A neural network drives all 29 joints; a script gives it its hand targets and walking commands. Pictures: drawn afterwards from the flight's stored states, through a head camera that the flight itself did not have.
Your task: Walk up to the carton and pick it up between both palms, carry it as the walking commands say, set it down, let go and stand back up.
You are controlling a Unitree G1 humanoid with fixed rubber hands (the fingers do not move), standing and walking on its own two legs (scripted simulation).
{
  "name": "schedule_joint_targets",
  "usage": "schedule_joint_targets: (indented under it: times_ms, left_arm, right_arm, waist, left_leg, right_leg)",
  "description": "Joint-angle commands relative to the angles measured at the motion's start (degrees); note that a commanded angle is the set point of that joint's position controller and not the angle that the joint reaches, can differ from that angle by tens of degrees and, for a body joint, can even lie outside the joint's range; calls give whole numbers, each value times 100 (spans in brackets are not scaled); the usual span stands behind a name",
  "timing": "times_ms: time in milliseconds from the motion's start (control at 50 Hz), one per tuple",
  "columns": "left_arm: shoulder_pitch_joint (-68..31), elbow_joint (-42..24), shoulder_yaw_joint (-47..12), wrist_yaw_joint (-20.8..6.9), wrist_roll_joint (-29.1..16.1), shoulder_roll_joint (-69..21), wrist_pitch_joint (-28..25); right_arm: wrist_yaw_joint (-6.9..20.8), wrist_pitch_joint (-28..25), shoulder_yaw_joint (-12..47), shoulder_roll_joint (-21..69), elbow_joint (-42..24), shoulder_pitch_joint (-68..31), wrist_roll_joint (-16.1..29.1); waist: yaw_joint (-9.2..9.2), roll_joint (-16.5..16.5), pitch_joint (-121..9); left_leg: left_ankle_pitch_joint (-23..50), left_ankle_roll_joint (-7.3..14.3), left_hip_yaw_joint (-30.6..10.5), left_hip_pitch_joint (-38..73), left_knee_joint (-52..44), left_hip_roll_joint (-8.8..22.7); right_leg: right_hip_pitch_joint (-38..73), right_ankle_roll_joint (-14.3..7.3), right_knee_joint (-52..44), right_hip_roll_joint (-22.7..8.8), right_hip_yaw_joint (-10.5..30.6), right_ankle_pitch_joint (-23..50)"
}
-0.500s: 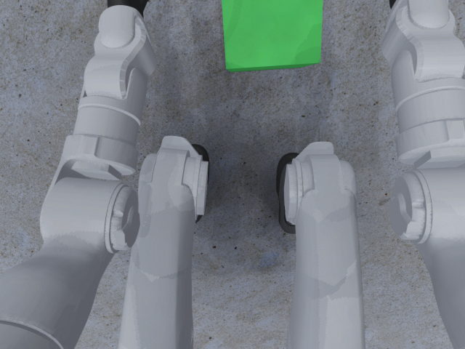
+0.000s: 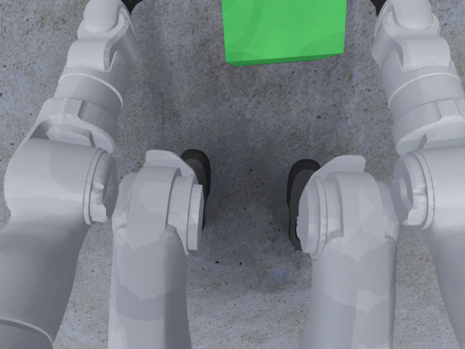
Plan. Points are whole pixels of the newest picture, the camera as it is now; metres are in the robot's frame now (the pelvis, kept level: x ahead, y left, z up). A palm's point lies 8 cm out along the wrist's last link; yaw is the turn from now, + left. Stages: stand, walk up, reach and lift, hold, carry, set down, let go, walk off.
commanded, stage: reach and lift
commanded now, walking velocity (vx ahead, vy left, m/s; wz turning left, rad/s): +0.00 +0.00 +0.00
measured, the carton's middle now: (277, 6) +0.52 -0.04 -0.28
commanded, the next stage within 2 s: none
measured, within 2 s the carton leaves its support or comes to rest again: leaves its support in 1.36 s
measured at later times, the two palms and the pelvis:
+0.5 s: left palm out of the picture +0.53 +0.16 -0.20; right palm out of the picture +0.52 -0.18 -0.21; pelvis +0.02 +0.00 -0.01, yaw +0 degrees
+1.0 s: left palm out of the picture +0.54 +0.11 -0.19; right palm out of the picture +0.53 -0.15 -0.20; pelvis +0.02 +0.00 +0.00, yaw -1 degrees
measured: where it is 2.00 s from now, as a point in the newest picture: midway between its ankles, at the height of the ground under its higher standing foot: (244, 213)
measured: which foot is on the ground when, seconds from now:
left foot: down 0.00-1.00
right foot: down 0.00-1.00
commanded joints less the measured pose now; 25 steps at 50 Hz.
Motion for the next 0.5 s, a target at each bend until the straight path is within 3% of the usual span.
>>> schedule_joint_targets:
  times_ms: [0,20,60,80,160,200,260,300,340,380,400,440,460,480]
  left_arm:
    - [-1179,-615,111,-71,-47,-275,-375]
    - [-1244,-664,94,-94,-67,-321,-411]
    - [-1156,-667,0,-112,-119,-409,-438]
    - [-926,-532,103,-98,-27,-351,-456]
    - [-715,-482,70,-126,-22,-519,-469]
    - [-488,-258,241,-89,134,-396,-480]
    - [-522,-404,154,-84,111,-518,-486]
    - [-543,-456,115,-88,112,-623,-482]
    - [-650,-497,65,-85,63,-642,-492]
    - [-546,-476,182,-63,148,-562,-517]
    - [-590,-417,180,-77,124,-627,-491]
    - [-597,-399,135,-77,155,-674,-503]
    - [-629,-377,129,-85,155,-725,-489]
    - [-710,-419,69,-88,145,-758,-527]
  right_arm:
    - [8,-342,-107,-417,-799,-1701,-34]
    - [24,-384,-146,-452,-767,-1622,-70]
    - [48,-419,-117,-355,-896,-1554,-4]
    - [85,-406,10,-237,-840,-1428,90]
    - [112,-418,-19,-244,-826,-1239,5]
    - [113,-415,-89,-282,-667,-1059,-16]
    - [74,-467,-195,-384,-737,-1031,-110]
    - [87,-470,-191,-384,-737,-1011,-89]
    - [103,-449,-138,-288,-664,-1048,-82]
    - [98,-452,-102,-231,-681,-1040,-90]
    - [82,-462,-101,-306,-634,-1020,-103]
    - [61,-466,-81,-226,-749,-1173,-106]
    - [70,-465,-43,-201,-656,-1141,-88]
    - [88,-461,34,-15,-707,-1241,-26]
  waist:
    - [-253,-665,-7672]
    - [-345,-675,-7631]
    - [-353,-671,-7808]
    - [-112,-607,-7776]
    - [-159,-640,-7463]
    - [-44,-597,-7268]
    - [-241,-585,-7412]
    - [-214,-444,-7267]
    - [-253,-567,-7377]
    - [-118,-616,-7313]
    - [-217,-619,-7280]
    - [-155,-573,-7206]
    - [-226,-623,-7192]
    - [-119,-575,-7164]
  left_leg:
    - [1734,126,458,2377,-597,73]
    - [1912,103,452,2312,-535,75]
    - [2206,110,386,2471,-490,82]
    - [2254,120,430,2469,-459,90]
    - [2175,132,398,2259,-496,89]
    - [2191,126,400,2270,-486,101]
    - [2233,133,366,2312,-499,77]
    - [2200,124,364,2290,-547,65]
    - [2209,149,333,2329,-559,55]
    - [2158,164,393,2256,-542,13]
    - [2135,144,369,2239,-518,46]
    - [2044,167,352,2131,-581,30]
    - [2019,150,370,2186,-563,39]
    - [1992,175,360,2139,-598,34]
  right_leg:
    - [3202,-18,-1046,-184,-151,1998]
    - [3182,-26,-985,-168,-145,2236]
    - [3162,-20,-906,-154,-159,2488]
    - [3111,-22,-900,-150,-138,2525]
    - [2842,-30,-881,-136,-145,2456]
    - [2575,-5,-897,-124,-114,2342]
    - [2603,-17,-854,-114,-193,2442]
    - [2454,-50,-881,-107,-172,2368]
    - [2408,-36,-857,-118,-219,2361]
    - [2486,-30,-912,-98,-166,2340]
    - [2479,-50,-931,-113,-153,2313]
    - [2421,-45,-930,-91,-152,2267]
    - [2475,-29,-979,-79,-158,2231]
    - [2430,-30,-969,-63,-155,2218]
